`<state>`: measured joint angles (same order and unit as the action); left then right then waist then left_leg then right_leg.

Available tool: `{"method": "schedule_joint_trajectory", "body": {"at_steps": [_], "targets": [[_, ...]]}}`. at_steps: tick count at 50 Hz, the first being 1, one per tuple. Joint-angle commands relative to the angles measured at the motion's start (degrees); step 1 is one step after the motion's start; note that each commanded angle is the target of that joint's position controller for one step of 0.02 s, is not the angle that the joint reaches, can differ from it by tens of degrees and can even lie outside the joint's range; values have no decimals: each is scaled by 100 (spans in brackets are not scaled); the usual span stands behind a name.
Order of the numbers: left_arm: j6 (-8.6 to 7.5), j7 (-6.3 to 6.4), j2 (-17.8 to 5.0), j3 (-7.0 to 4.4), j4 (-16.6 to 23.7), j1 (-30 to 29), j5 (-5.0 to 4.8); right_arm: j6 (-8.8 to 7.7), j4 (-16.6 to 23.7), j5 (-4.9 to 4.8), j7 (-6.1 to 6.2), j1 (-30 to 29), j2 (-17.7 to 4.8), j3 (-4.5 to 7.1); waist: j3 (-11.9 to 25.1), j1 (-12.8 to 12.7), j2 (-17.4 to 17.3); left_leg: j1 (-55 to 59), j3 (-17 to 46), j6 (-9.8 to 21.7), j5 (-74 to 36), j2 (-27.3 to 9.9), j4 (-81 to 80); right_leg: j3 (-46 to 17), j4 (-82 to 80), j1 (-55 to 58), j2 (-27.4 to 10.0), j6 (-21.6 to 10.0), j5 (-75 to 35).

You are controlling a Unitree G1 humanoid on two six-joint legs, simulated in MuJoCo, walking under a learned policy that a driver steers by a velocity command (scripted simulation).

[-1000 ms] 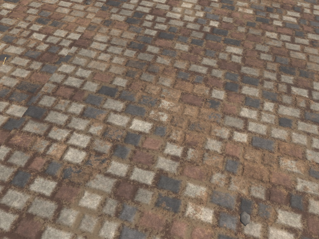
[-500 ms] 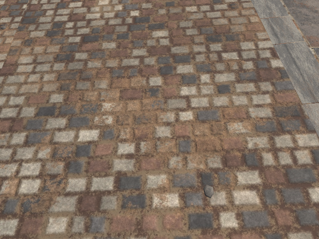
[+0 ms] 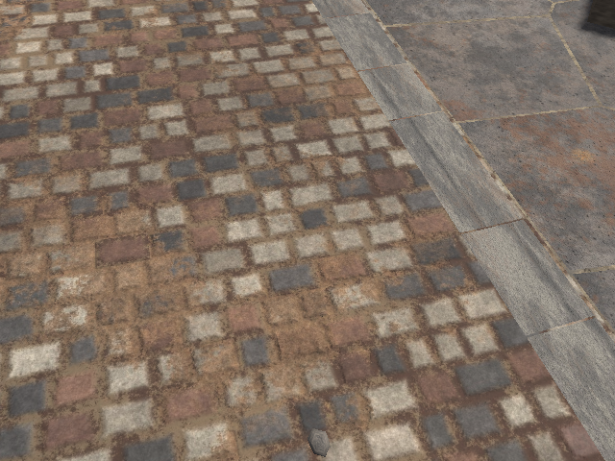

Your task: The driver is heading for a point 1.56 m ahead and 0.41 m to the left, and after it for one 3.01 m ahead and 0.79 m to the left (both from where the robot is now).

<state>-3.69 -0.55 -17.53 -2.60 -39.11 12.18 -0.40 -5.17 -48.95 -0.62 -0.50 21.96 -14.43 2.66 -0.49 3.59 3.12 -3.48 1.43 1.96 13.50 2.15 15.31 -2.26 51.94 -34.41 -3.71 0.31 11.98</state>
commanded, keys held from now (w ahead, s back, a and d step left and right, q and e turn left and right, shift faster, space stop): w+q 0.94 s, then w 0.06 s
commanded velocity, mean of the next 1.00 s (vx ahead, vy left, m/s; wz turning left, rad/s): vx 0.49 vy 0.00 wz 0.43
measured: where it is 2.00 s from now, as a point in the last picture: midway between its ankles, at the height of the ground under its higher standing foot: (173, 250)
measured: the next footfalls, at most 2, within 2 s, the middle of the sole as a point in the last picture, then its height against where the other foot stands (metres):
right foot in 0.20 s outside the picture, level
left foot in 0.72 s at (212, 457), level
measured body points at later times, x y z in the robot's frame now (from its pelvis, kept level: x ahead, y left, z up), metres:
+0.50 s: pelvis +0.27 -0.04 +0.00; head +0.29 -0.03 +0.45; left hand +0.26 +0.25 -0.12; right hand +0.48 -0.28 -0.10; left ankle +0.36 +0.14 -0.68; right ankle +0.25 -0.15 -0.75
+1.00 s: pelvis +0.52 +0.09 +0.00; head +0.54 +0.13 +0.45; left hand +0.57 +0.42 -0.09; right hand +0.72 -0.12 -0.10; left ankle +0.47 +0.15 -0.75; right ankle +0.74 -0.01 -0.68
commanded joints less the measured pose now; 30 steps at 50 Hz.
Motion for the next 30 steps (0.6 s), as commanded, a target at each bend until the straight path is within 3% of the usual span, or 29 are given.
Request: {"method": "schedule_joint_trajectory", "body": {"at_steps": [1, 4, 6, 8, 9, 10, 11, 12, 13, 14, 15, 16, 18, 21, 26, 30], "targets": [[-180, -58, -29, 55, 748, -1011, 11, -32, 329, -58, 60, -133, -1041, 202, -403, 111, -849, -194, 897, 943, -1201, -1179, -776, 178, -1142, -294, 13, 145, -726], [-238, -146, -119, 28, 846, -1314, -51, 46, 239, -99, 83, 174, -1174, 219, -408, 147, -867, -336, 952, 892, -1441, -1300, -647, 198, -1836, 379, 240, 166, -1193], [-263, -172, -297, -46, 873, -1286, -77, 88, 222, -134, 106, 198, -1221, 236, -383, -23, -906, -116, 1137, 764, -1574, -1477, -465, 33, -2149, 654, 266, 47, -1179], [-278, -143, -522, -157, 790, -890, -80, 132, 235, -120, 120, 135, -1308, 268, -145, -361, -952, 6, 1118, 605, -2436, -1494, 79, 70, -2368, 1401, 358, -151, -914], [-267, -88, -705, -274, 611, -249, -68, 147, 252, -85, 116, 118, -1258, 245, 275, -721, -871, -152, 922, 465, -3054, -1237, 881, 172, -2518, 2374, 434, -305, -872], [-242, -19, -955, -379, 464, 630, -4, 139, 363, 1, 106, 66, -1049, 162, 987, -1164, -744, -910, 767, 267, -2476, -953, 2172, -214, -2306, 3858, -86, -554, -801], [-178, 34, -1525, -501, 380, 1352, 150, 86, 549, 67, 102, 636, -330, -41, 2098, -1085, 689, -2725, 309, -99, 10, -174, 4367, -2276, -2329, 5976, -1660, -1191, -161], [-150, -25, -1236, -426, 307, 1405, 138, 25, 515, -132, 101, 907, -441, -42, 2539, -989, 1524, -3436, 693, -142, 1959, -31, 5436, -4092, -3343, 5867, -2185, -1585, 946], [-147, -26, -793, -300, 292, 992, 75, 47, 549, -275, 105, 403, -988, 129, 1404, -960, 856, -3895, 712, -121, 1592, -374, 5874, -3360, -3524, 5038, -1928, -1351, 1381], [-142, -21, -579, -235, 284, 646, 36, 71, 639, -258, 107, -19, -1017, 144, 754, -864, 516, -3933, 515, -99, 1114, -618, 5806, -2468, -3597, 4278, -1696, -1208, 1030], [-154, -38, -409, -186, 239, 333, 57, 108, 658, -180, 110, -196, -928, 146, 364, -689, 274, -3734, 463, -114, 777, -780, 5565, -1863, -3781, 3585, -1425, -1134, 471], [-192, -46, -281, -161, 208, 101, 102, 176, 640, -132, 105, -193, -845, 175, 150, -509, 371, -3471, 493, -124, 526, -930, 5332, -1343, -3982, 3100, -1214, -1070, 61], [-288, -47, -274, -201, 115, -120, 115, 310, 627, -133, 79, -115, -590, 143, -11, -321, 358, -3137, 434, -175, 275, -1010, 5217, -765, -4306, 2582, -1129, -1114, -482], [-378, -22, -425, -278, -54, -153, 103, 394, 834, -74, 78, -441, -524, 140, -247, -253, 93, -3483, 520, -263, -259, -1050, 4703, -169, -4534, 2533, -1184, -1205, -1088], [-307, 57, -721, -364, -249, 46, 61, 289, 1149, -57, -131, -1337, -424, 52, -446, -554, -140, -3319, 105, -200, -1590, -928, 2958, 778, -4601, 2794, -1047, -1064, -1436], [-165, 68, -941, -445, -441, 400, -66, 297, 1509, -70, -255, -1983, -505, 51, -611, -745, -206, -3491, -146, 20, -1327, -838, 2258, 1052, -4373, 3569, -1256, -928, -1668]]}}
Keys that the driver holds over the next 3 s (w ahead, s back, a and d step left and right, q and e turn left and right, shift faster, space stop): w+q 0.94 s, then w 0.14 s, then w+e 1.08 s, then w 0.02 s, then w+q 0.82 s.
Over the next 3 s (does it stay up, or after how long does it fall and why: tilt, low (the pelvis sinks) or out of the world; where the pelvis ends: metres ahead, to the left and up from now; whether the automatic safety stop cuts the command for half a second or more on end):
stays up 1.60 0.36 0.00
